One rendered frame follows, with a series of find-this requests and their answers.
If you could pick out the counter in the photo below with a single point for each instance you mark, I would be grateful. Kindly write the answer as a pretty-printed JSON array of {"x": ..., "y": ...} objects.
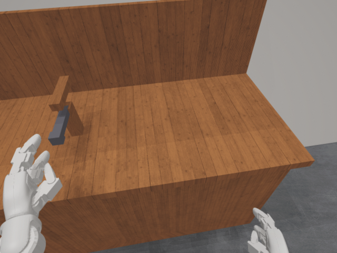
[{"x": 167, "y": 135}]

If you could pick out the robot left forearm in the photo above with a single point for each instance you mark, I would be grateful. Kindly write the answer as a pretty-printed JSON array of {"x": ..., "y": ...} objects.
[{"x": 22, "y": 234}]

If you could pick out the robot left hand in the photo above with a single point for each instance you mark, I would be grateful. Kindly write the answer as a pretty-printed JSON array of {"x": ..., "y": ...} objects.
[{"x": 20, "y": 184}]

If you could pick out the robot right hand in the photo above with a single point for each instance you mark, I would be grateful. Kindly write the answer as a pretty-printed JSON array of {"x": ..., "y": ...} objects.
[{"x": 272, "y": 239}]

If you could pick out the tap lever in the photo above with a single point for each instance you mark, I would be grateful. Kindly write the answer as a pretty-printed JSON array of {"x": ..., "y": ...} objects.
[{"x": 56, "y": 137}]

